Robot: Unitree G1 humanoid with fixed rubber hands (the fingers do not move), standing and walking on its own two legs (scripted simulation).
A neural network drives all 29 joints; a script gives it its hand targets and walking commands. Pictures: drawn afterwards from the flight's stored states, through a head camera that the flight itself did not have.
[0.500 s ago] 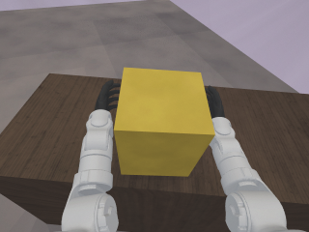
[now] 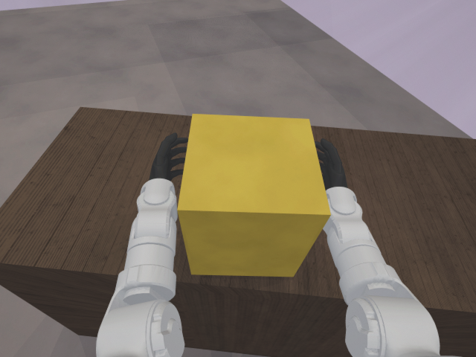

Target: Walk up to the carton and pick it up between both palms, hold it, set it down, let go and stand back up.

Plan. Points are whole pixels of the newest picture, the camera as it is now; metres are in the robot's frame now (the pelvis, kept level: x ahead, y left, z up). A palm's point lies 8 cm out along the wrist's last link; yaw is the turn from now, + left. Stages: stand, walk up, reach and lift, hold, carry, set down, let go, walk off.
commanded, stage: set down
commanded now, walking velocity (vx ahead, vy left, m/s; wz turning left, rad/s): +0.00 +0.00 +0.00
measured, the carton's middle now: (246, 201) +0.38 +0.02 +0.03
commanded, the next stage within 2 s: none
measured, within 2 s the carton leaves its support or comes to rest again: rests again in 0.94 s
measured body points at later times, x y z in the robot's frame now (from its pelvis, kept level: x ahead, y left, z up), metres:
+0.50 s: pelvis +0.01 +0.00 +0.00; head +0.03 +0.02 +0.45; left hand +0.40 +0.17 +0.06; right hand +0.41 -0.14 +0.06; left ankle +0.02 +0.14 -0.75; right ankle +0.00 -0.13 -0.75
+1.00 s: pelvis +0.00 +0.00 +0.00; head +0.03 +0.02 +0.45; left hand +0.39 +0.17 +0.06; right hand +0.40 -0.14 +0.07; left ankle +0.02 +0.14 -0.75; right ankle +0.00 -0.13 -0.75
